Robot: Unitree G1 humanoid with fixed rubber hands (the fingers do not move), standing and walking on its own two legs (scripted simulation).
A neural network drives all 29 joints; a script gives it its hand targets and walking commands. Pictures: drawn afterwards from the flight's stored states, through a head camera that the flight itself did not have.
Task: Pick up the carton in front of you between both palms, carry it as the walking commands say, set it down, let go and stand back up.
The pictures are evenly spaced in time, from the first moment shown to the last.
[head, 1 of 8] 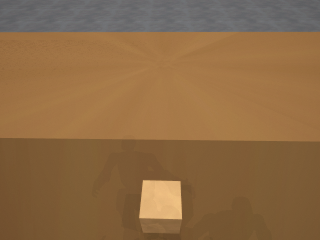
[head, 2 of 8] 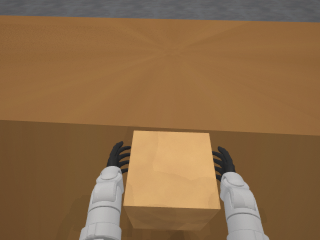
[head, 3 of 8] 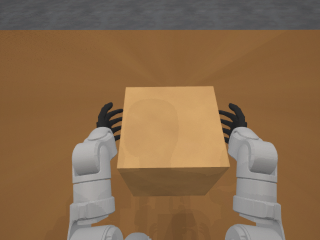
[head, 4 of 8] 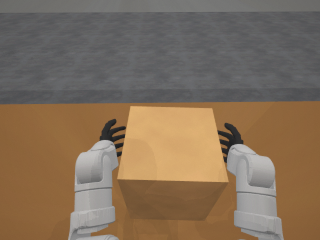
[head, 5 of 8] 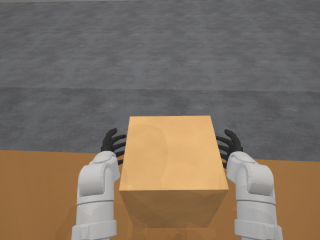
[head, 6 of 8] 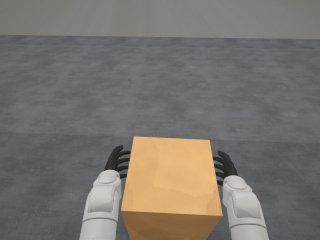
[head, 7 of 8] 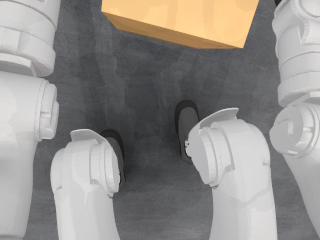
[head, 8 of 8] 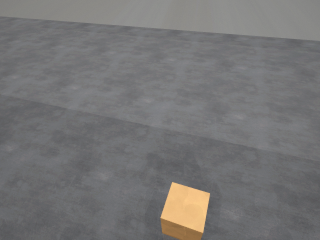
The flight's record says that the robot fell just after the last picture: no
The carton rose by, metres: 0.68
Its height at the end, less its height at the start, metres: -0.29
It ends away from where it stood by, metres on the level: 4.96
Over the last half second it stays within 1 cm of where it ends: yes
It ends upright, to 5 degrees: yes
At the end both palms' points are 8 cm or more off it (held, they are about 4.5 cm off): yes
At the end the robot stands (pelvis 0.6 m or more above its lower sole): yes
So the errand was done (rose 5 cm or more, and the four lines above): yes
